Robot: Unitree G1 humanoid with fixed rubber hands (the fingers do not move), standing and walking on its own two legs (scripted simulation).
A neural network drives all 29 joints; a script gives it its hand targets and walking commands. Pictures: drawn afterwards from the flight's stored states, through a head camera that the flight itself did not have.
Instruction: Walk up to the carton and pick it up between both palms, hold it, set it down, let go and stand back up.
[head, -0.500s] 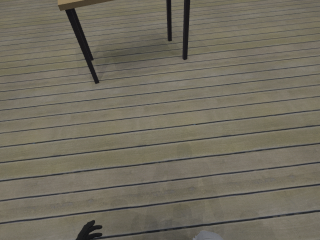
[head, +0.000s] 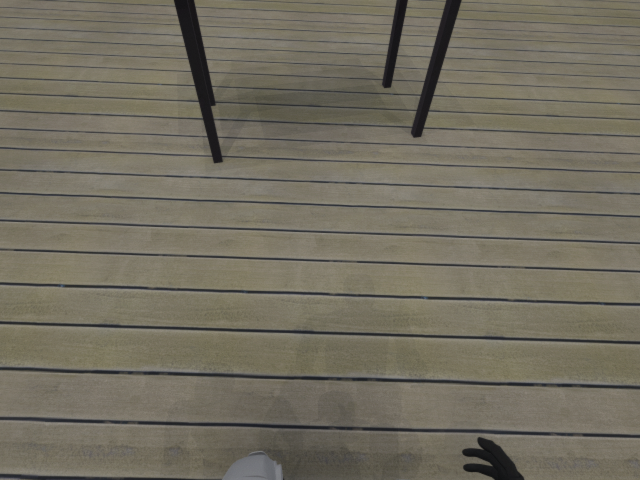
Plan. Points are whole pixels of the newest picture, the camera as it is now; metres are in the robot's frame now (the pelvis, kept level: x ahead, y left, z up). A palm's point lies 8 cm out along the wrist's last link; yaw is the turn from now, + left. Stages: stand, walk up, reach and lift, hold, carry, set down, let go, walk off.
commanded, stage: walk up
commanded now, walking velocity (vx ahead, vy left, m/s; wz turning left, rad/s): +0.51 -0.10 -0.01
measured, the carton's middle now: out of the picture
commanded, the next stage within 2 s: none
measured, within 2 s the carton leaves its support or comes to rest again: neither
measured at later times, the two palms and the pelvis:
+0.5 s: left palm (219, 352) +0.30 +0.18 -0.10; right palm (531, 405) +0.24 -0.29 -0.13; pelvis +0.24 -0.05 +0.02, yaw +1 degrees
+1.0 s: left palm (200, 232) +0.54 +0.26 -0.12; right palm (440, 238) +0.55 -0.20 -0.12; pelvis +0.49 +0.02 +0.02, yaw +0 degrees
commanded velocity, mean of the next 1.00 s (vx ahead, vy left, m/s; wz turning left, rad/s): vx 0.50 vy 0.01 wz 0.01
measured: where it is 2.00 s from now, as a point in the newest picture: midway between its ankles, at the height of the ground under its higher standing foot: (317, 242)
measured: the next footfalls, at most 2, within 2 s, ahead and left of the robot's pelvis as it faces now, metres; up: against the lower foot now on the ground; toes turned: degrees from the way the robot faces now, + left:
right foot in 0.30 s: +0.29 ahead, -0.16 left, +0.00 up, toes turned -12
left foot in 0.76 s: +0.54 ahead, +0.15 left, +0.00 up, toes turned +11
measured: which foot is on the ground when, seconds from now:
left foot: down 0.00-0.32, up 0.34-0.74, down 0.76-1.00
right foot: up 0.00-0.28, down 0.30-0.76, up 0.78-1.00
